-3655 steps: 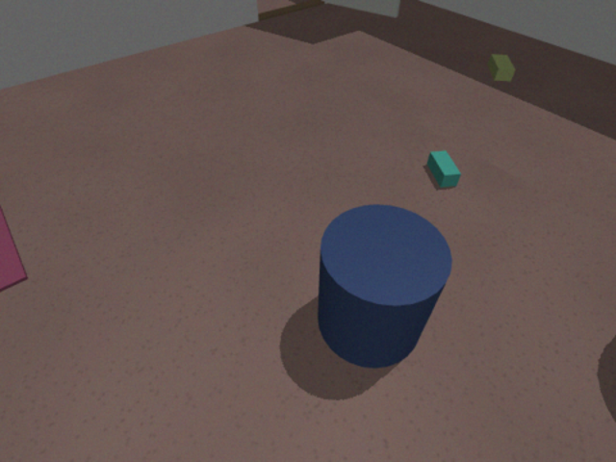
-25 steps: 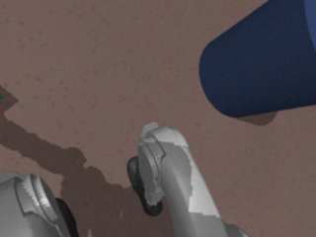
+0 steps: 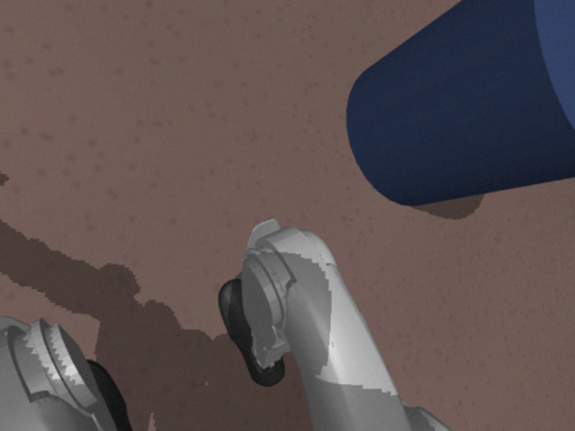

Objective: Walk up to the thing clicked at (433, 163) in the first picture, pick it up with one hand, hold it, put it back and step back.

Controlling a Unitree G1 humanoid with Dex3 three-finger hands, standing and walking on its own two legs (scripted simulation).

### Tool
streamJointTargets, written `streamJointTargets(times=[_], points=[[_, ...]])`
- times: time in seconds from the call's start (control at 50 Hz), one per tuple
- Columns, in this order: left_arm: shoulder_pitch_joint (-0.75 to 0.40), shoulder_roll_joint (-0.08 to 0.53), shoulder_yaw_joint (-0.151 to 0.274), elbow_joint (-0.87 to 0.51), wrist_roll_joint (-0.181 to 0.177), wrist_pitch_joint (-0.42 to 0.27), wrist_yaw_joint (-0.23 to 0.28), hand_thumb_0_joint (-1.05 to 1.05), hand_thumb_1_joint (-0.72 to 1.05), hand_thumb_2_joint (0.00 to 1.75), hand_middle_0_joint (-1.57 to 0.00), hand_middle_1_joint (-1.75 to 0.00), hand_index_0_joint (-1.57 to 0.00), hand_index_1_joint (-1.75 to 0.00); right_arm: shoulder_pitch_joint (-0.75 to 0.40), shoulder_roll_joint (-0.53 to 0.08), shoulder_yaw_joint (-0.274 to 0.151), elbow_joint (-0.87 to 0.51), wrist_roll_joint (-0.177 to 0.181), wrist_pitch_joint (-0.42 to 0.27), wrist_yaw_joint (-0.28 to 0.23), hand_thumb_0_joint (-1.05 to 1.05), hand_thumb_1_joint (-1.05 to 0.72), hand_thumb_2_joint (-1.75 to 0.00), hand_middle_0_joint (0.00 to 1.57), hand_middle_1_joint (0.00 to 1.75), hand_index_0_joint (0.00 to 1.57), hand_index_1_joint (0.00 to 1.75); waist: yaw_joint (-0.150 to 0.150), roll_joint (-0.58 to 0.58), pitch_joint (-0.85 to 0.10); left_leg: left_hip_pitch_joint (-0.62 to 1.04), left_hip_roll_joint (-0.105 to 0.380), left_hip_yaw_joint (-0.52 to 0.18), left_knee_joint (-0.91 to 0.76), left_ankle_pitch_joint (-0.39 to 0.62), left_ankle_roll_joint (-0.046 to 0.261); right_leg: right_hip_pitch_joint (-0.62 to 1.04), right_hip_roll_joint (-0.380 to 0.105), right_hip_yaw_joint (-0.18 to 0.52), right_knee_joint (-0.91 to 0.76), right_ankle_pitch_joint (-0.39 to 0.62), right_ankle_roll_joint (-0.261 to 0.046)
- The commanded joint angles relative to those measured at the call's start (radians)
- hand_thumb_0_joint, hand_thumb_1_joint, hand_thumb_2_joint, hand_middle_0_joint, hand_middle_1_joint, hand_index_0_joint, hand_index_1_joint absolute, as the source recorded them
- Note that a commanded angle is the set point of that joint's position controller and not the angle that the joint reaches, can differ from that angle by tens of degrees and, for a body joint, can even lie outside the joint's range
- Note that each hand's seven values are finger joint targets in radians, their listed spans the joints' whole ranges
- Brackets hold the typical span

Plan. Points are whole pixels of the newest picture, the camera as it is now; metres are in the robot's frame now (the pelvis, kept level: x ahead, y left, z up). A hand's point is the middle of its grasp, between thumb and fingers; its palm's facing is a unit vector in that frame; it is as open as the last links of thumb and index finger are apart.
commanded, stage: open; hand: left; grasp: from above
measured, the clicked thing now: out of the picture +0.47 +0.34 -0.27
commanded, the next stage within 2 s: withdraw in 0.78 s
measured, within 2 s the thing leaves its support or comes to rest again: rests again in 1.26 s
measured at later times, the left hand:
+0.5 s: hand out of the picture +0.47 +0.33 -0.24, palm faces -0.34 -0.30 -0.89, open 13.5 cm
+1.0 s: hand out of the picture +0.47 +0.33 -0.24, palm faces -0.33 -0.29 -0.90, open 13.7 cm
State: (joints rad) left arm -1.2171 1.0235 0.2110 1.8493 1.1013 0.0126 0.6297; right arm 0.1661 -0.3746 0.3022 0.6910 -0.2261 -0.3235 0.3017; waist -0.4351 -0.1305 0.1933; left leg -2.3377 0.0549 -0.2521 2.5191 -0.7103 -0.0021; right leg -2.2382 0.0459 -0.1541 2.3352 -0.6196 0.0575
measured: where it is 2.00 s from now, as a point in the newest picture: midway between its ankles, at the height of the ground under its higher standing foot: (193, 392)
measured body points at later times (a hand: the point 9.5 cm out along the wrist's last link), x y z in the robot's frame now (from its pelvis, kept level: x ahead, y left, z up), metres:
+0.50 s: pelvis +0.00 +0.00 +0.01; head +0.29 +0.12 +0.33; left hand +0.48 +0.34 -0.19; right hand +0.02 -0.24 -0.04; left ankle +0.07 +0.13 -0.28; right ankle +0.12 -0.12 -0.28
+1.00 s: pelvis +0.00 +0.00 +0.01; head +0.29 +0.11 +0.33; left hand +0.48 +0.34 -0.18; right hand +0.02 -0.24 -0.04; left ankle +0.07 +0.13 -0.28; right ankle +0.12 -0.12 -0.28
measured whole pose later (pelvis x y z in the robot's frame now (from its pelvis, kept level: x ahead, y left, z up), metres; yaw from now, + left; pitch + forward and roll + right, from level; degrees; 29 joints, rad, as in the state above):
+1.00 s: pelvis +0.00 +0.00 +0.01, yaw +0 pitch +29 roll -14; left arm -1.21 1.03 0.20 1.80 1.06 0.03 0.61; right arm 0.16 -0.38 0.31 0.65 -0.22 -0.32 0.30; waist -0.44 -0.13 0.21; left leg -2.32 0.06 -0.25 2.49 -0.71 0.00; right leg -2.22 0.05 -0.16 2.30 -0.62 0.06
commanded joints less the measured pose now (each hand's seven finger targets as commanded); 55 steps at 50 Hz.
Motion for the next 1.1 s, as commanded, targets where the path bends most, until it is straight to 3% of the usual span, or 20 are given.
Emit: streamJointTargets(times=[0.0, 0.14, 0.22, 0.26, 0.3, 0.36, 0.54, 0.56, 0.58, 0.62, 0.7, 0.72, 0.74, 0.76, 0.78, 0.88, 0.92, 1.0, 1.02, 1.08], points=[[-0.3, 0.219, -0.042, -0.154, -0.013, 0.01, 0.067, 0.0, -0.43, 1.12, -0.19, -1.05, -0.17, -1.07, 0.203, -0.318, -0.09, 0.029, 0.006, -0.002, 0.003, 0.0, -0.88, -0.9, 0.2, 0.3, 0.2, 0.3, -0.051, 0.587, -0.661, 0.504, 0.019, 0.111, -0.268, 0.2, 0.004, 0.389, 0.046, -0.113, -0.203, 0.218, -0.079], [-0.282, 0.202, -0.044, -0.158, -0.032, 0.031, 0.06, 0.0, -0.52, 1.18, -0.12, -1.11, -0.1, -1.13, 0.209, -0.318, -0.089, 0.029, 0.009, -0.007, 0.012, 0.0, -0.88, -0.9, 0.2, 0.3, 0.2, 0.3, -0.052, 0.588, -0.679, 0.539, 0.022, 0.101, -0.267, 0.258, 0.0, 0.389, 0.044, -0.118, -0.194, 0.264, -0.079], [-0.267, 0.243, -0.008, -0.15, -0.038, 0.034, 0.051, 0.0, -0.52, 1.22, -0.12, -1.12, -0.1, -1.15, 0.213, -0.338, -0.096, 0.029, 0.011, -0.005, 0.013, 0.0, -0.88, -0.9, 0.2, 0.3, 0.2, 0.3, -0.048, 0.582, -0.66, 0.511, 0.021, 0.101, -0.275, 0.251, 0.002, 0.394, 0.043, -0.117, -0.202, 0.256, -0.079], [-0.29, 0.22, -0.022, -0.171, -0.035, 0.03, 0.041, 0.0, -0.52, 1.21, -0.12, -1.12, -0.09, -1.14, 0.212, -0.326, -0.092, 0.017, 0.013, -0.005, 0.013, 0.0, -0.88, -0.9, 0.2, 0.3, 0.2, 0.3, -0.057, 0.576, -0.653, 0.506, 0.018, 0.101, -0.271, 0.241, 0.003, 0.389, 0.04, -0.115, -0.201, 0.248, -0.079], [-0.273, 0.244, -0.013, -0.155, -0.029, 0.03, 0.04, 0.0, -0.52, 1.23, -0.12, -1.13, -0.1, -1.16, 0.21, -0.333, -0.095, 0.02, 0.017, -0.003, 0.01, 0.0, -0.88, -0.9, 0.2, 0.3, 0.2, 0.3, -0.044, 0.585, -0.645, 0.495, 0.017, 0.101, -0.285, 0.214, 0.001, 0.384, 0.039, -0.116, -0.201, 0.222, -0.083], [-0.276, 0.219, -0.044, -0.17, -0.021, 0.025, 0.032, 0.0, -0.49, 1.24, -0.13, -1.15, -0.1, -1.18, 0.199, -0.329, -0.092, 0.003, 0.016, 0.0, 0.006, 0.0, -0.88, -0.9, 0.2, 0.3, 0.2, 0.3, -0.048, 0.57, -0.669, 0.498, 0.016, 0.108, -0.28, 0.218, 0.004, 0.41, 0.045, -0.114, -0.211, 0.23, -0.082], [-0.285, 0.238, -0.016, -0.181, -0.028, 0.025, 0.04, 0.0, -0.51, 1.22, -0.12, -1.11, -0.09, -1.14, 0.224, -0.332, -0.094, 0.007, 0.014, -0.002, 0.006, 0.0, -0.88, -0.9, 0.2, 0.3, 0.2, 0.3, -0.056, 0.578, -0.64, 0.51, 0.019, 0.101, -0.283, 0.228, 0.002, 0.385, 0.035, -0.117, -0.204, 0.234, -0.079], [-0.275, 0.213, -0.032, -0.184, -0.03, 0.027, 0.033, 0.0, -0.52, 1.21, -0.12, -1.1, -0.09, -1.13, 0.221, -0.326, -0.095, -0.003, 0.014, 0.0, 0.006, 0.0, -0.88, -0.9, 0.2, 0.3, 0.2, 0.3, -0.059, 0.574, -0.657, 0.532, 0.018, 0.102, -0.284, 0.242, 0.001, 0.395, 0.04, -0.116, -0.208, 0.245, -0.08], [-0.265, 0.248, -0.011, -0.176, -0.028, 0.027, 0.04, 0.0, -0.5, 1.2, -0.12, -1.12, -0.1, -1.14, 0.22, -0.337, -0.097, 0.009, 0.015, 0.002, 0.001, 0.0, -0.88, -0.9, 0.2, 0.3, 0.2, 0.3, -0.047, 0.578, -0.672, 0.534, 0.021, 0.097, -0.288, 0.243, -0.001, 0.394, 0.041, -0.12, -0.211, 0.244, -0.08], [-0.285, 0.22, -0.035, -0.177, -0.028, 0.023, 0.035, 0.0, -0.5, 1.21, -0.12, -1.12, -0.1, -1.15, 0.206, -0.33, -0.092, -0.005, 0.016, 0.002, 0.002, 0.0, -0.88, -0.9, 0.2, 0.3, 0.2, 0.3, -0.059, 0.579, -0.643, 0.51, 0.018, 0.097, -0.287, 0.208, 0.002, 0.376, 0.037, -0.119, -0.209, 0.219, -0.081], [-0.282, 0.232, -0.03, -0.192, -0.018, 0.025, 0.027, 0.0, -0.49, 1.24, -0.13, -1.12, -0.1, -1.15, 0.22, -0.326, -0.093, -0.002, 0.015, 0.004, 0.002, 0.0, -0.88, -0.9, 0.2, 0.3, 0.2, 0.3, -0.059, 0.587, -0.657, 0.535, 0.018, 0.104, -0.279, 0.249, 0.0, 0.396, 0.038, -0.116, -0.208, 0.25, -0.08], [-0.288, 0.202, -0.058, -0.183, -0.026, 0.024, 0.025, 0.0, -0.48, 1.25, -0.13, -1.15, -0.11, -1.17, 0.208, -0.326, -0.087, -0.011, 0.014, 0.001, 0.003, 0.0, -0.88, -0.9, 0.2, 0.3, 0.2, 0.3, -0.064, 0.575, -0.648, 0.514, 0.017, 0.109, -0.276, 0.235, 0.005, 0.401, 0.041, -0.113, -0.218, 0.244, -0.078], [-0.273, 0.236, -0.037, -0.175, -0.024, 0.024, 0.03, 0.0, -0.47, 1.25, -0.13, -1.15, -0.11, -1.17, 0.221, -0.339, -0.091, 0.0, 0.011, 0.003, 0.0, 0.0, -0.88, -0.9, 0.2, 0.3, 0.2, 0.3, -0.065, 0.563, -0.658, 0.508, 0.017, 0.111, -0.28, 0.242, 0.005, 0.429, 0.043, -0.113, -0.225, 0.255, -0.076], [-0.286, 0.214, -0.065, -0.185, -0.023, 0.023, 0.026, 0.0, -0.48, 1.24, -0.13, -1.14, -0.1, -1.17, 0.216, -0.326, -0.082, -0.007, 0.014, 0.005, 0.001, 0.0, -0.88, -0.9, 0.2, 0.3, 0.2, 0.3, -0.061, 0.551, -0.643, 0.478, 0.015, 0.117, -0.271, 0.22, 0.011, 0.431, 0.044, -0.104, -0.229, 0.24, -0.074], [-0.274, 0.25, -0.04, -0.179, -0.03, 0.021, 0.031, 0.0, -0.47, 1.22, -0.13, -1.14, -0.11, -1.16, 0.217, -0.336, -0.087, -0.009, 0.013, 0.004, -0.002, 0.0, -0.88, -0.89, 0.2, 0.3, 0.2, 0.3, -0.056, 0.534, -0.657, 0.471, 0.014, 0.121, -0.273, 0.224, 0.014, 0.455, 0.046, -0.103, -0.241, 0.247, -0.071], [-0.277, 0.233, -0.043, -0.178, -0.045, 0.019, 0.032, 0.0, -0.52, 1.14, -0.07, -1.04, -0.07, -1.06, 0.218, -0.331, -0.085, -0.005, 0.016, -0.001, -0.005, 0.0, -0.9, -0.9, 0.2, 0.3, 0.2, 0.3, -0.057, 0.543, -0.66, 0.497, 0.019, 0.105, -0.287, 0.206, 0.006, 0.423, 0.042, -0.112, -0.226, 0.221, -0.077], [-0.273, 0.245, -0.043, -0.192, -0.041, 0.021, 0.034, 0.0, -0.52, 0.99, -0.06, -1.0, -0.07, -0.99, 0.214, -0.328, -0.083, -0.011, 0.018, 0.002, -0.006, 0.0, -0.9, -0.9, 0.2, 0.3, 0.2, 0.3, -0.048, 0.563, -0.675, 0.51, 0.019, 0.107, -0.289, 0.219, 0.006, 0.442, 0.043, -0.111, -0.23, 0.233, -0.076], [-0.265, 0.302, 0.0, -0.303, -0.033, 0.025, 0.013, 0.0, -0.53, 1.0, -0.07, -0.99, -0.07, -0.99, 0.213, -0.322, -0.1, -0.004, 0.029, 0.008, -0.008, 0.0, -0.9, -0.9, 0.2, 0.3, 0.2, 0.3, -0.013, 0.638, -0.736, 0.572, 0.019, 0.105, -0.303, 0.249, -0.004, 0.419, 0.034, -0.112, -0.21, 0.248, -0.083], [-0.277, 0.289, -0.015, -0.35, -0.031, 0.024, -0.002, 0.0, -0.52, 1.01, -0.07, -0.99, -0.07, -0.99, 0.204, -0.313, -0.104, -0.011, 0.032, 0.011, -0.008, 0.0, -0.9, -0.9, 0.2, 0.3, 0.2, 0.3, -0.003, 0.672, -0.751, 0.591, 0.017, 0.11, -0.309, 0.25, -0.007, 0.419, 0.035, -0.107, -0.209, 0.244, -0.087], [-0.254, 0.304, 0.005, -0.587, -0.016, 0.016, -0.055, 0.0, -0.54, 1.0, -0.08, -0.97, -0.07, -0.98, 0.187, -0.295, -0.137, -0.008, 0.049, 0.021, -0.005, 0.0, -0.9, -0.9, 0.2, 0.3, 0.2, 0.3, 0.059, 0.775, -0.934, 0.708, 0.012, 0.119, -0.305, 0.357, -0.017, 0.422, 0.028, -0.094, -0.187, 0.299, -0.094]])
